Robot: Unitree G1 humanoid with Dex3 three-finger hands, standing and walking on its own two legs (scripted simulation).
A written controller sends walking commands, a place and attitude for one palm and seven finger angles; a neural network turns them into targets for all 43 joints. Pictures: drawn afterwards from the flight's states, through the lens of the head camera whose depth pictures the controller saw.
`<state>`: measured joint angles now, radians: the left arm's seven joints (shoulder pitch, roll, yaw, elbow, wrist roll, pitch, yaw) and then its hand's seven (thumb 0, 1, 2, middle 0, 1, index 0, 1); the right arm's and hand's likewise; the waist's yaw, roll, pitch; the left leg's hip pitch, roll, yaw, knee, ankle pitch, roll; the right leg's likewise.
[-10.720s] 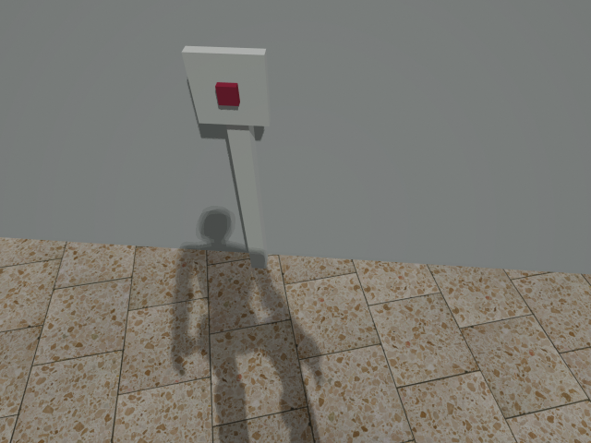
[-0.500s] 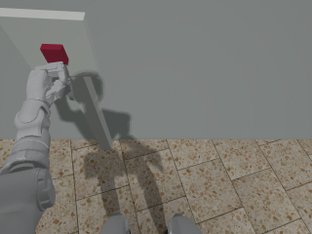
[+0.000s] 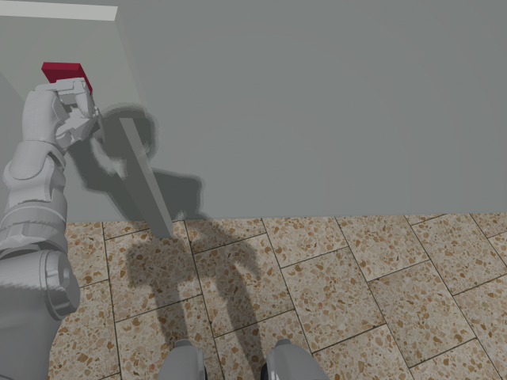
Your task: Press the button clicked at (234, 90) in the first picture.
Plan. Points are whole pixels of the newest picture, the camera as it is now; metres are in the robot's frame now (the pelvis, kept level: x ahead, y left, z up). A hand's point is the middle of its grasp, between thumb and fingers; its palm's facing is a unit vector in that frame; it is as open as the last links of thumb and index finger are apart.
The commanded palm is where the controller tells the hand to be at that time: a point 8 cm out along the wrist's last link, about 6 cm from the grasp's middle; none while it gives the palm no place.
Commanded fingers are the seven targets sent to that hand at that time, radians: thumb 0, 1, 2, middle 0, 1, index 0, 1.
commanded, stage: press the button with the knuckle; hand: left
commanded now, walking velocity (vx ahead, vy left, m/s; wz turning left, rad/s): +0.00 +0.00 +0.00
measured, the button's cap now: (69, 76) +0.55 +0.24 +0.11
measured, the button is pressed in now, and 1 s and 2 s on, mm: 4 6 0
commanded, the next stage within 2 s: hold the button down briefly in 0.32 s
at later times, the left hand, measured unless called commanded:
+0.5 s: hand (91, 114) +0.51 +0.21 +0.07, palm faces -0.04 -1.00 -0.02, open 3.5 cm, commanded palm +0.52 +0.25 +0.08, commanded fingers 0.00 0.90 0.90 -1.30 -1.50 -1.30 -1.50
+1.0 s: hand (92, 115) +0.51 +0.21 +0.07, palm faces -0.02 -1.00 -0.02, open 3.5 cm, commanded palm +0.49 +0.25 +0.08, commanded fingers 0.00 0.90 0.90 -1.30 -1.50 -1.30 -1.50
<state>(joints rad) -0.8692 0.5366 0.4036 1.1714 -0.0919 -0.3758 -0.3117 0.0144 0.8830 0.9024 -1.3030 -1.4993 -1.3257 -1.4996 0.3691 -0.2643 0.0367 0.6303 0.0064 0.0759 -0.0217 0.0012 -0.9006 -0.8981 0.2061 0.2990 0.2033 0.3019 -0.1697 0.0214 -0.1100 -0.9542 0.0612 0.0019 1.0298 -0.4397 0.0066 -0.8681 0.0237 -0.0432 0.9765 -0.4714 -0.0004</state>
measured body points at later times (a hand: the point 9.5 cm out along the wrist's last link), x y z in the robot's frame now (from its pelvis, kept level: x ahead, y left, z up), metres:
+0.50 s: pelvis -0.04 +0.01 -0.02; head +0.11 +0.04 +0.40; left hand +0.51 +0.26 +0.08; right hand -0.04 -0.26 -0.12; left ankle +0.02 +0.11 -0.67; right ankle -0.01 -0.12 -0.67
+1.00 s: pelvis -0.05 +0.02 -0.02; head +0.10 +0.05 +0.40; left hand +0.50 +0.26 +0.08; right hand -0.07 -0.25 -0.12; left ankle +0.02 +0.11 -0.67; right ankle -0.01 -0.12 -0.67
